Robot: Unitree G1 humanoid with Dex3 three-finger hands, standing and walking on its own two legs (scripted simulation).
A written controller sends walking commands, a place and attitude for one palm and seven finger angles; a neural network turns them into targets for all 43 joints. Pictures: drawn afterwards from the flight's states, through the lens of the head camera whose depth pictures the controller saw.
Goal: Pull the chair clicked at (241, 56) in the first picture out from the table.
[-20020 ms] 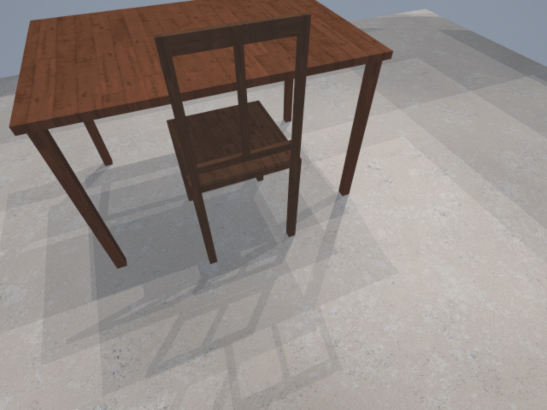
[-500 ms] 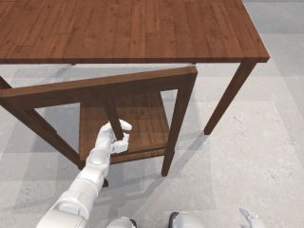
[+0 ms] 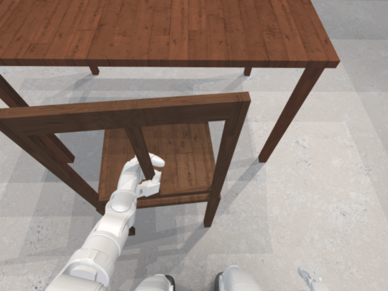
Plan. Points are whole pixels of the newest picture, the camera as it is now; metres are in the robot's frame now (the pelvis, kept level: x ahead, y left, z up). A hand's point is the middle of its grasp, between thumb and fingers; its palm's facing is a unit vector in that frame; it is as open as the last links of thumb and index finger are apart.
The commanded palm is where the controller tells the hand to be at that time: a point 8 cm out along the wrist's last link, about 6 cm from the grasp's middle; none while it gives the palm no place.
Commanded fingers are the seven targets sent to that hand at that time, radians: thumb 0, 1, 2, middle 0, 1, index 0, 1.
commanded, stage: step backward, pulling the chair out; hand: left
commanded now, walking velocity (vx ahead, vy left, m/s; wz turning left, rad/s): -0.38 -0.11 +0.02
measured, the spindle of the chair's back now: (147, 167) +0.37 +0.12 -0.04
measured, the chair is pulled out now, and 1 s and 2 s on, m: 0.25 0.45 0.61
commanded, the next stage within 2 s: stop walking, hand still on the chair in 1.20 s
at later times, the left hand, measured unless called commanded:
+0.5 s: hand (157, 221) +0.25 +0.09 -0.06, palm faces -0.10 -0.98 -0.17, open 5.2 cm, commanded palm +0.24 +0.14 -0.06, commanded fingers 0.00 0.90 0.90 -0.50 -1.45 -0.50 -1.45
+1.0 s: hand (149, 284) +0.14 +0.09 -0.06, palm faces -0.11 -0.98 -0.17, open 5.3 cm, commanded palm +0.13 +0.14 -0.06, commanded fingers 0.00 0.90 0.90 -0.50 -1.45 -0.50 -1.45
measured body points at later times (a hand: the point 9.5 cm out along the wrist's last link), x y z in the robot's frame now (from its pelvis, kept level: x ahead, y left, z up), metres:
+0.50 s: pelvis -0.10 +0.00 +0.00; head +0.00 -0.01 +0.44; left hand +0.26 +0.14 -0.05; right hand +0.02 -0.30 -0.12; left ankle -0.11 +0.14 -0.73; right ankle -0.03 -0.14 -0.73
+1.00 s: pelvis -0.21 +0.01 +0.00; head -0.13 +0.00 +0.44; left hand +0.14 +0.14 -0.05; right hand -0.10 -0.27 -0.13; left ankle -0.22 +0.15 -0.74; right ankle -0.12 -0.12 -0.73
